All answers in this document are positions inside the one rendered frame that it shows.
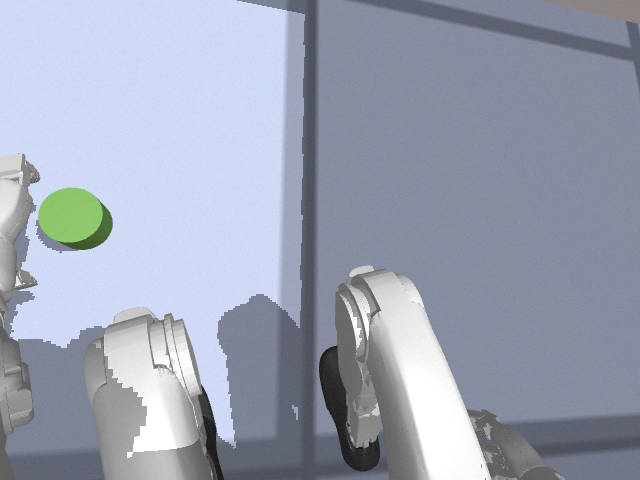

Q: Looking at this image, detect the left robot hand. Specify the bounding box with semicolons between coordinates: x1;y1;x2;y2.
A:
0;153;40;290

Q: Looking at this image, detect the right robot foot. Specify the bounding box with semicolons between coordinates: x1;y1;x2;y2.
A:
319;346;380;472

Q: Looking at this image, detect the left robot arm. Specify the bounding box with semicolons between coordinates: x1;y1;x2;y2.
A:
0;237;34;480

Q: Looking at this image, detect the left robot foot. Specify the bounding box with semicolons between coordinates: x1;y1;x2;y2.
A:
198;385;224;480

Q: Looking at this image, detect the tin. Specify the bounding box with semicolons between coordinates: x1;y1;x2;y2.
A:
38;188;113;250

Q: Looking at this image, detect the right robot hand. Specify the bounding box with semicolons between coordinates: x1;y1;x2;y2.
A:
466;409;547;480

